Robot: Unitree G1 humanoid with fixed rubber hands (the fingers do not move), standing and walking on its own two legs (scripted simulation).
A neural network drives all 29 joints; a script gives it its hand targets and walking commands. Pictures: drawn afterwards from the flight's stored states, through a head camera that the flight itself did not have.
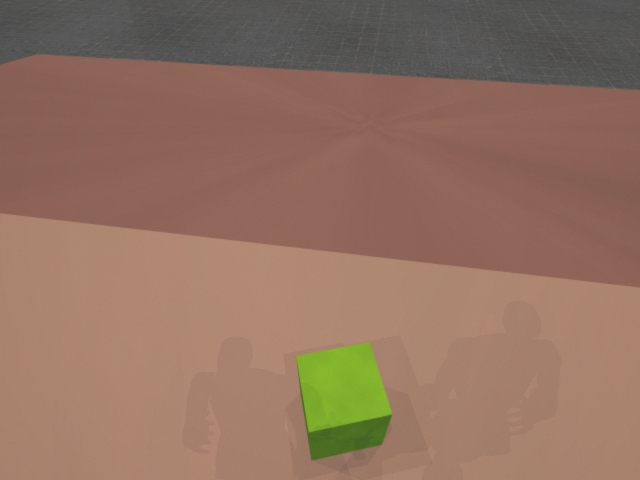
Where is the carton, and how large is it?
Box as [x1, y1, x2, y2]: [296, 342, 391, 460]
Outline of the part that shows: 369,342 296,356 300,391 311,460 378,445 382,442 391,416 391,412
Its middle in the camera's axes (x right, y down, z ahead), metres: +0.06 +0.47 +1.09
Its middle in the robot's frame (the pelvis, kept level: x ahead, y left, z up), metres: +0.47 -0.01 -0.64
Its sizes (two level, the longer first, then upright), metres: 0.210 0.200 0.250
